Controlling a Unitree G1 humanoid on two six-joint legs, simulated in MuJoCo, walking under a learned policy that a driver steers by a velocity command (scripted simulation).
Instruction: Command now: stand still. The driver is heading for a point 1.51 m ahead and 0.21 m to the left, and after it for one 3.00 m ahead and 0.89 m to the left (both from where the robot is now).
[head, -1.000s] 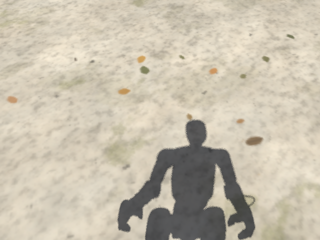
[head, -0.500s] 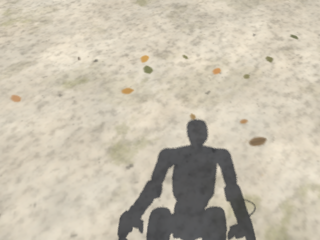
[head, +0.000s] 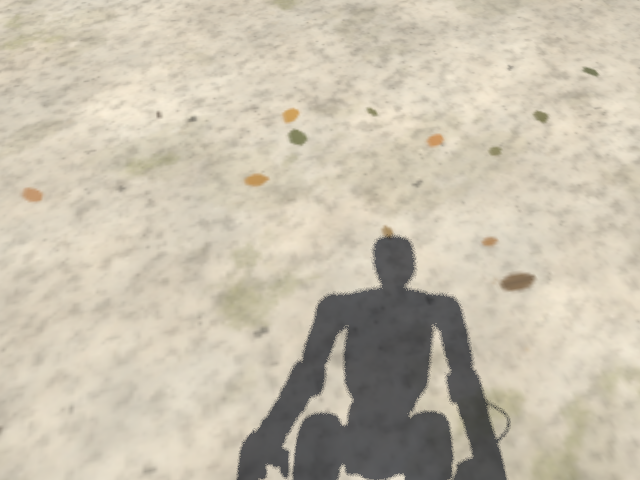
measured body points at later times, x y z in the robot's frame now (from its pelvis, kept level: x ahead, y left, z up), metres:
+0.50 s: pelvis +0.10 -0.06 -0.01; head +0.10 -0.08 +0.44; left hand +0.12 +0.21 -0.14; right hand +0.09 -0.33 -0.16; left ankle -0.01 +0.08 -0.67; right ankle +0.09 -0.15 -0.74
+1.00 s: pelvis +0.37 -0.01 -0.02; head +0.40 -0.01 +0.43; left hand +0.33 +0.25 -0.16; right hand +0.58 -0.23 -0.13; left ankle +0.45 +0.06 -0.74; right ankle +0.18 -0.17 -0.63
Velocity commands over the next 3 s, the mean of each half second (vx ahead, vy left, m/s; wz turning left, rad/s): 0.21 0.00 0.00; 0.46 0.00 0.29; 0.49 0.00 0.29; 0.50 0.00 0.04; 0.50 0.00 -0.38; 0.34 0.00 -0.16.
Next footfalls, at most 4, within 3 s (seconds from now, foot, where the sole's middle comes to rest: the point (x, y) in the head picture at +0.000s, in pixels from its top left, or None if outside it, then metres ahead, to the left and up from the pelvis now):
0.42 right None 0.13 -0.15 -0.78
0.92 left None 0.49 0.07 -0.78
1.40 right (354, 351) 0.81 -0.06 -0.78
1.94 left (226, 284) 1.01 0.27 -0.78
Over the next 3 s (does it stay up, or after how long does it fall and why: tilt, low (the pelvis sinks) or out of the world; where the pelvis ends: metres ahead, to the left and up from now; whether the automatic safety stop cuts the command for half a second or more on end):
stays up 1.43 0.20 -0.02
